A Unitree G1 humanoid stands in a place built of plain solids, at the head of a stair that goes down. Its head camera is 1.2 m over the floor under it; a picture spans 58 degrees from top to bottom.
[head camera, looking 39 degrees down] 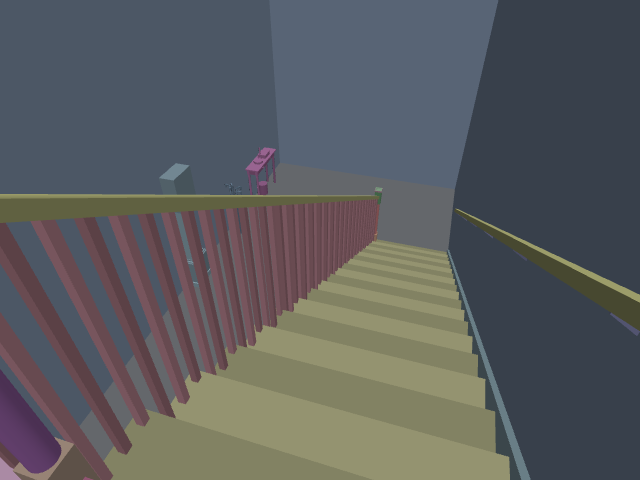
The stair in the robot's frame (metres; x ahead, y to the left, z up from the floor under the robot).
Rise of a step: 0.18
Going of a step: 0.29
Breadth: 1.26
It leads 17 degrees to the right of straight ahead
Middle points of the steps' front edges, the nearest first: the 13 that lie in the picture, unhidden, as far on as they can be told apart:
0.61 0.02 -0.18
0.89 -0.07 -0.36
1.17 -0.15 -0.55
1.44 -0.23 -0.73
1.72 -0.32 -0.91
2.00 -0.40 -1.09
2.27 -0.48 -1.27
2.55 -0.57 -1.45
2.83 -0.65 -1.63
3.10 -0.74 -1.81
3.38 -0.82 -1.99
3.66 -0.90 -2.18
3.93 -0.99 -2.36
